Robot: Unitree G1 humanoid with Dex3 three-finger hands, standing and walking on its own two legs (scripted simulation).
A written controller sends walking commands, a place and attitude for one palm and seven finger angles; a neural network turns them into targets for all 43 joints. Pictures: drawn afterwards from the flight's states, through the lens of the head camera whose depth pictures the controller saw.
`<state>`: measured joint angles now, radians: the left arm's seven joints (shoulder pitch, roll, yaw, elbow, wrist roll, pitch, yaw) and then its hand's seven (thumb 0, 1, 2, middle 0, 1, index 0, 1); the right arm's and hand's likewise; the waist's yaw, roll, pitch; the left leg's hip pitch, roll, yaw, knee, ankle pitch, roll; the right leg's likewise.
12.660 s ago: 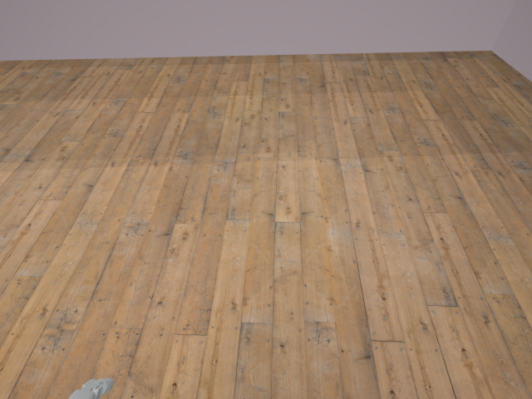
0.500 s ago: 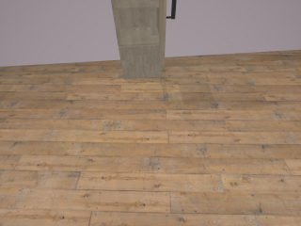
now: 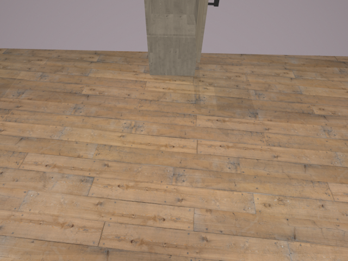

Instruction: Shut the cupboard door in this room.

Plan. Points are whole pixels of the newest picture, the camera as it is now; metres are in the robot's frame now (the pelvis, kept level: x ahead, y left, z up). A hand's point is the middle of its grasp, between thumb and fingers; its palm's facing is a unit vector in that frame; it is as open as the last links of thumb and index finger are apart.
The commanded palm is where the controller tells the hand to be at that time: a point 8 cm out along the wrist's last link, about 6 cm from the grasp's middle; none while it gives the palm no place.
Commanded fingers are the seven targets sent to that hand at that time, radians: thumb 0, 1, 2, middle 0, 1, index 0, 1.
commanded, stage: turn or walk to find it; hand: left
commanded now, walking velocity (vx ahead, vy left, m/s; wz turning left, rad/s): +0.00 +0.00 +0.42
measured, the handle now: out of the picture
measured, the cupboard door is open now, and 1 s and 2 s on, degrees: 88 88 88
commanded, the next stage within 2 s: stand and wait in 0.76 s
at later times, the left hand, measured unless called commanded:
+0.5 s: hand out of the picture -0.04 +0.14 -0.15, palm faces +0.28 -0.92 -0.27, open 7.3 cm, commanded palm none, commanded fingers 0.00 0.90 0.90 -0.20 -0.30 -0.20 -0.30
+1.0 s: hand out of the picture -0.07 +0.21 -0.16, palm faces +0.43 -0.87 -0.24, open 7.3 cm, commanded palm none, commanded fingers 0.00 0.90 0.90 -0.20 -0.30 -0.20 -0.30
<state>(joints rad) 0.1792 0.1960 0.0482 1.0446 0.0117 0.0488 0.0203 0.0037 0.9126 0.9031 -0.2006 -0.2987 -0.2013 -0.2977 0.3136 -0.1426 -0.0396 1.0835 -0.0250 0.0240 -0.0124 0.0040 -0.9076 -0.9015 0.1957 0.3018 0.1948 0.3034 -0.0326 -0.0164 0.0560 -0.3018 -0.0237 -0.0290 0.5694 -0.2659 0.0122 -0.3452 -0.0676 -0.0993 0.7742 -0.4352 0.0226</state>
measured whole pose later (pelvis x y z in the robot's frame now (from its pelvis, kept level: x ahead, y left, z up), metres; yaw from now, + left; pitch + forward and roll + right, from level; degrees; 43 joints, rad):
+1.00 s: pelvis -0.05 -0.01 +0.01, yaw +24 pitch -1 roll +0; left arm 0.18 0.23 0.04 0.99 0.01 0.04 0.02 0.00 0.91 0.90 -0.20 -0.30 -0.20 -0.30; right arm 0.16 -0.17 -0.02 1.00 -0.02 0.01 -0.01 0.00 -0.91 -0.90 0.20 0.30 0.20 0.30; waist 0.01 -0.02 0.05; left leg -0.17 -0.02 0.03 0.45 -0.25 0.04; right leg -0.40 -0.09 -0.03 0.92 -0.42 0.07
